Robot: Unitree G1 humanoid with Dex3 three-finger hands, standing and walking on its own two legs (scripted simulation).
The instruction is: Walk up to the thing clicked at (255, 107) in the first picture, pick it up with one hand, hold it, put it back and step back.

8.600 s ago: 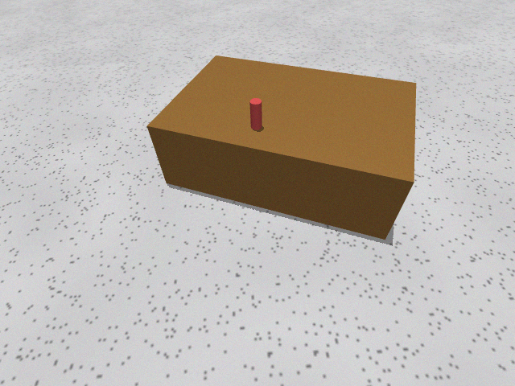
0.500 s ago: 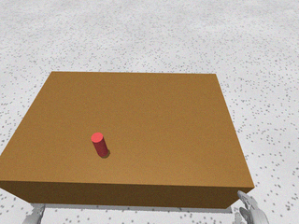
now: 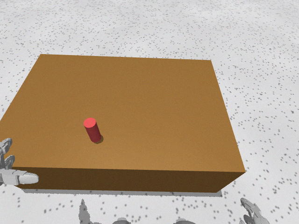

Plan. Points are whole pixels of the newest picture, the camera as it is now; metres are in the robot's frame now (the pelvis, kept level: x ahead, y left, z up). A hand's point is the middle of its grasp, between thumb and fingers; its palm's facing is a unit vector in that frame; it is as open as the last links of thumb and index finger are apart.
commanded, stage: go down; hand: left
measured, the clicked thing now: (93, 130) +0.54 +0.25 -0.26
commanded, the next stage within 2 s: none
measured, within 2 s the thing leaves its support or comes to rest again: neither
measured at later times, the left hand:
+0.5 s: hand (8, 135) +0.38 +0.40 +0.01, palm faces +0.24 -0.96 -0.10, open 17.1 cm
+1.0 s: hand (3, 124) +0.41 +0.43 +0.01, palm faces +0.25 -0.97 -0.07, open 17.2 cm
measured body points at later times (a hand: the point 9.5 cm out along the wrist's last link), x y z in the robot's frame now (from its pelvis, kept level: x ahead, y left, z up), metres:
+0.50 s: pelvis -0.01 +0.01 -0.02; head +0.12 +0.05 +0.41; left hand +0.36 +0.45 +0.02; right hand +0.05 -0.28 -0.10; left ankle +0.01 +0.11 -0.68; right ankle +0.01 -0.11 -0.68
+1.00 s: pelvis -0.01 +0.03 -0.03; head +0.14 +0.08 +0.39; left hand +0.39 +0.48 +0.02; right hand +0.05 -0.25 -0.12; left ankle +0.01 +0.11 -0.68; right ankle +0.01 -0.11 -0.68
